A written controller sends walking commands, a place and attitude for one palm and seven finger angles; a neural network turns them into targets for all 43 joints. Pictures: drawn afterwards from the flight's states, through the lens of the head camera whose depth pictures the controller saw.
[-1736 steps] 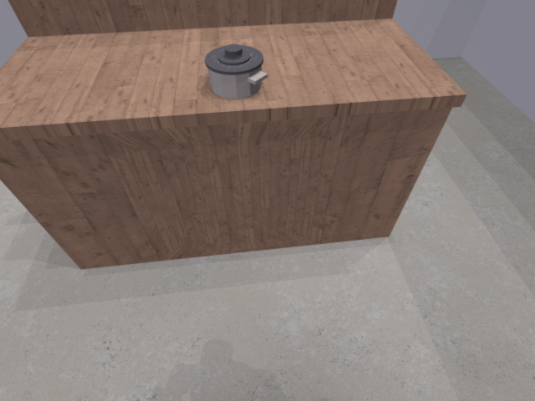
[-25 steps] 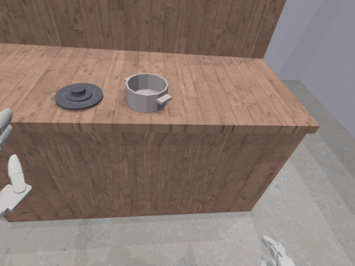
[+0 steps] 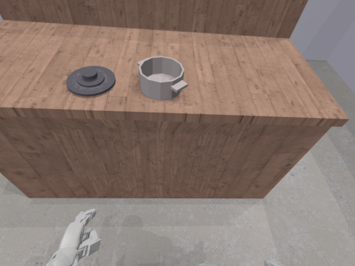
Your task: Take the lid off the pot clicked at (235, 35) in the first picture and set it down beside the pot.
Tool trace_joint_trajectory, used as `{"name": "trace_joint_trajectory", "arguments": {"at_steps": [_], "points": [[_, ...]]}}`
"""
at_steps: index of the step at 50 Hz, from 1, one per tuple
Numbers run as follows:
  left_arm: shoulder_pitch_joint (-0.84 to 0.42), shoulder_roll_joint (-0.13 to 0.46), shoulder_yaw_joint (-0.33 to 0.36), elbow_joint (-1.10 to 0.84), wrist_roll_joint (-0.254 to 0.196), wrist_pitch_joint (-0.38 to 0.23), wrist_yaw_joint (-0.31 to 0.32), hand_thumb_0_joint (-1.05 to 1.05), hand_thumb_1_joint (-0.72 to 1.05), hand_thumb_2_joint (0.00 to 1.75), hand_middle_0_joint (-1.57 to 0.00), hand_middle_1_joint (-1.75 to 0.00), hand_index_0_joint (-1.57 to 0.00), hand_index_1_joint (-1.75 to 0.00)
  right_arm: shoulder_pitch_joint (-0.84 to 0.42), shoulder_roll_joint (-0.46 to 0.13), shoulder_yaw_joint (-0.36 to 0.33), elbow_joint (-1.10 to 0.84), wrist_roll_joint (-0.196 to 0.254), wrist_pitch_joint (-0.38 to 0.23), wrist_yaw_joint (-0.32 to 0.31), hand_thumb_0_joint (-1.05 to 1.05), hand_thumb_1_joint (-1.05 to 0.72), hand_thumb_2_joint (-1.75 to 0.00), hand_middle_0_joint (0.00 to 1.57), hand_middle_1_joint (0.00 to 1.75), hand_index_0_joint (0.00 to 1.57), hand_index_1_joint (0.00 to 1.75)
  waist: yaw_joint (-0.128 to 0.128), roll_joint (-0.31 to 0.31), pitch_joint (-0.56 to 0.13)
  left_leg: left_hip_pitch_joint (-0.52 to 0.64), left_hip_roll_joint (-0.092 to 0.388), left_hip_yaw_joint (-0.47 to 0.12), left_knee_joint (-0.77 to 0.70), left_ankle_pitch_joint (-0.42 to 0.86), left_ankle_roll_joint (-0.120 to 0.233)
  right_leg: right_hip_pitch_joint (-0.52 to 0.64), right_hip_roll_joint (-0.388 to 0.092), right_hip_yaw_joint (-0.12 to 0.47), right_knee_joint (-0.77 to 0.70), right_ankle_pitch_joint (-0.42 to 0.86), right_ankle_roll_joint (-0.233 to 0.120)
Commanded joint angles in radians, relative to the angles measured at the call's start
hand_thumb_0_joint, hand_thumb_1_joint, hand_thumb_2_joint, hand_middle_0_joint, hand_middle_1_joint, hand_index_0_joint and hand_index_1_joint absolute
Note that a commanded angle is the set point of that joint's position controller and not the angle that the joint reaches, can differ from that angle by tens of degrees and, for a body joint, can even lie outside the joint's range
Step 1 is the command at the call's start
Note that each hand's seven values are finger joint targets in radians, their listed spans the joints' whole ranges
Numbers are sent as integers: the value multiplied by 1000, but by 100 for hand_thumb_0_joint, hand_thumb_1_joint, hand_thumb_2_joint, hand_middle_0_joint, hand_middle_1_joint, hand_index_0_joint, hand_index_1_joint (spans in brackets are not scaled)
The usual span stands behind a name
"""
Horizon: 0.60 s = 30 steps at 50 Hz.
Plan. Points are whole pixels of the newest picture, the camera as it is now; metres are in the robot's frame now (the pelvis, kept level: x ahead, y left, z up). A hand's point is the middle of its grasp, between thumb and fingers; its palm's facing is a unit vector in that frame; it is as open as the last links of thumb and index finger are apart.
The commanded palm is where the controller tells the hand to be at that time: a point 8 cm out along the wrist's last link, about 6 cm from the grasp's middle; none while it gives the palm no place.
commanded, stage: let the arm hang, fingers relaxed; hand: left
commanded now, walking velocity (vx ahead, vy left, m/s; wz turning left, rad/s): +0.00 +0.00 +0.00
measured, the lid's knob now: (89, 74) +0.69 +0.30 +0.02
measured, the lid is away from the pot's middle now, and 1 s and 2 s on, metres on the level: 0.24 0.24 0.24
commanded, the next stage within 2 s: look to check the result in 0.88 s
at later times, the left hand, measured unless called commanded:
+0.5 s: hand out of the picture +0.09 +0.16 -0.18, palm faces +0.00 -0.97 -0.23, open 7.3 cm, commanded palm none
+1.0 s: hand out of the picture +0.10 +0.15 -0.18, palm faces +0.02 -0.98 -0.19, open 7.2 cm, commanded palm none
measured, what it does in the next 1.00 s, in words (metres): steps on the spot: right foot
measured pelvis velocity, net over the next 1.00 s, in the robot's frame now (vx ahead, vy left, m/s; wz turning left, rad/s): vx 0.07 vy -0.03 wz -0.02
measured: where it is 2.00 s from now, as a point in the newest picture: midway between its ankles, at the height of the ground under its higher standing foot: outside the picture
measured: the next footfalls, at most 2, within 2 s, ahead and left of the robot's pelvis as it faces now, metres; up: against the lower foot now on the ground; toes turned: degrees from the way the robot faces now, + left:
right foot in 0.10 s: +0.07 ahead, -0.15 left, +0.00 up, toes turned +3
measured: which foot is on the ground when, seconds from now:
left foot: down 0.00-1.00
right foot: up 0.00-0.08, down 0.10-1.00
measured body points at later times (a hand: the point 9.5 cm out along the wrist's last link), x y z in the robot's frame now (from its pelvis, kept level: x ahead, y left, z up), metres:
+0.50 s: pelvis +0.05 -0.03 +0.00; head +0.08 -0.02 +0.45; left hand +0.09 +0.21 -0.16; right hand +0.02 -0.23 -0.16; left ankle +0.01 +0.08 -0.74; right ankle +0.03 -0.15 -0.74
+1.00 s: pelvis +0.07 -0.03 +0.00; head +0.09 -0.02 +0.45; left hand +0.10 +0.20 -0.17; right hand +0.06 -0.25 -0.15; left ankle +0.01 +0.08 -0.74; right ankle +0.03 -0.15 -0.74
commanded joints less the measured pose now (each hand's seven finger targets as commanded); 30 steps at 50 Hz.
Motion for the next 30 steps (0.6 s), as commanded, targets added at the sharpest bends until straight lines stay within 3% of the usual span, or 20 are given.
{"name": "trace_joint_trajectory", "arguments": {"at_steps": [1,2,3,4,5,6,7,9,12,14,16,20,23,30], "points": [[43,74,-37,63,-7,-55,-15,0,90,90,-20,-30,-20,-30,32,-146,-43,-17,9,-2,-31,0,-90,-90,20,30,20,30,59,241,-98,32,221,-132,-81,403,64,237,14,-33,-277,159,-10],[88,85,-35,120,-12,-61,-14,0,90,90,-20,-30,-20,-30,29,-134,-40,1,19,1,-31,0,-90,-90,20,30,20,30,80,216,-108,-28,192,-113,-42,320,34,356,9,-17,-393,261,-15],[109,114,-30,168,-11,-68,-7,0,90,90,-20,-30,-20,-30,49,-107,-35,17,26,3,-29,0,-90,-90,20,30,20,30,81,136,-98,-98,134,-77,5,178,0,433,-34,67,-455,333,-39],[108,150,-29,199,-10,-70,1,0,90,90,-20,-30,-20,-30,70,-80,-29,29,33,8,-24,0,-90,-90,20,30,20,30,70,40,-68,-142,78,-23,47,-15,-30,429,-132,176,-514,328,-86],[106,163,-30,228,-12,-73,3,0,90,90,-20,-30,-20,-30,95,-62,-29,47,34,11,-20,0,-90,-90,20,30,20,30,51,44,-27,-110,46,14,86,-115,-40,345,-209,254,-559,270,-135],[94,137,-17,234,-6,-75,3,0,90,90,-20,-30,-20,-30,128,-49,-38,69,27,21,-19,0,-90,-90,20,30,20,30,26,76,-48,-44,49,7,103,-169,-39,255,-215,266,-595,78,-164],[79,106,-11,245,-8,-77,10,0,90,90,-20,-30,-20,-30,139,-30,-39,91,19,30,-22,0,-90,-90,20,30,20,30,27,12,-48,-11,54,8,123,-116,-38,231,-183,264,-602,76,-165],[58,83,-18,278,-13,-77,17,0,90,90,-20,-30,-20,-30,170,-23,-38,125,21,34,-24,0,-90,-90,20,30,20,30,16,-29,-16,20,75,-3,88,-31,-34,218,-146,194,-581,189,-142],[82,51,-25,332,-23,-76,18,0,90,90,-20,-30,-20,-30,187,-27,-33,165,23,24,-33,0,-90,-90,20,30,20,30,34,91,-24,38,140,-64,-8,159,-13,290,-75,71,-469,420,-97],[104,38,-32,363,-25,-72,19,0,90,90,-20,-30,-20,-30,177,-38,-37,175,27,22,-40,0,-90,-90,20,30,20,30,49,104,-7,43,168,-87,-30,238,0,298,-49,27,-444,464,-78],[110,30,-36,388,-27,-70,20,0,90,90,-20,-30,-20,-30,194,-37,-35,190,28,21,-46,0,-90,-90,20,30,20,30,49,87,-18,59,176,-86,-37,281,3,323,-48,17,-446,483,-73],[119,27,-40,420,-27,-68,23,0,90,90,-20,-30,-20,-30,195,-22,-33,216,30,24,-48,0,-90,-90,20,30,20,30,51,76,10,67,169,-71,-53,223,1,317,-54,24,-467,461,-72],[127,24,-40,436,-25,-72,25,0,90,90,-20,-30,-20,-30,195,-16,-34,228,31,24,-47,0,-90,-90,20,30,20,30,48,30,-1,82,158,-55,-44,212,-4,331,-62,37,-478,490,-73],[134,9,-37,451,-24,-77,32,0,90,90,-20,-30,-20,-30,179,0,-34,255,31,24,-50,0,-90,-90,20,30,20,30,43,23,39,109,151,-30,-38,251,-13,313,-73,50,-480,565,-76]]}}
